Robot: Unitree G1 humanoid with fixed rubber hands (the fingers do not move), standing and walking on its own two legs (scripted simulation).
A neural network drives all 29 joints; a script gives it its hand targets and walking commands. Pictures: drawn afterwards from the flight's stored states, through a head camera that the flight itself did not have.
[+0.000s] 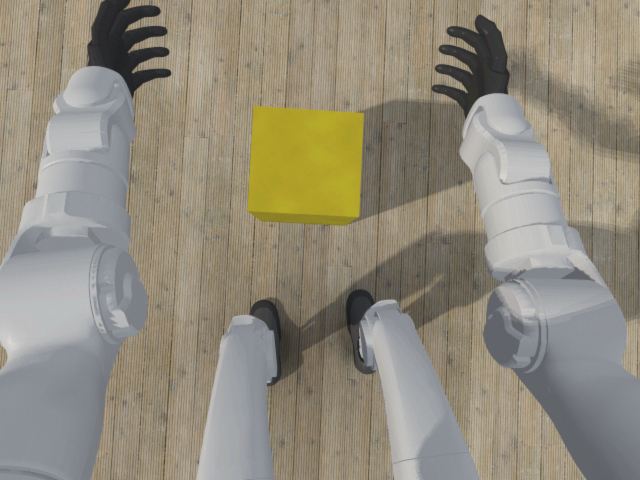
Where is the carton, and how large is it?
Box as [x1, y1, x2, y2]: [248, 106, 363, 225]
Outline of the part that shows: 254,106 248,211 260,220 344,225 358,217 363,113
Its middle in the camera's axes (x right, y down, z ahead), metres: -0.03 -0.13 +0.86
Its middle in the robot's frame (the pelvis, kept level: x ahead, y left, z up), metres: +0.51 -0.01 -0.52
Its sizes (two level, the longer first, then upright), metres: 0.210 0.200 0.250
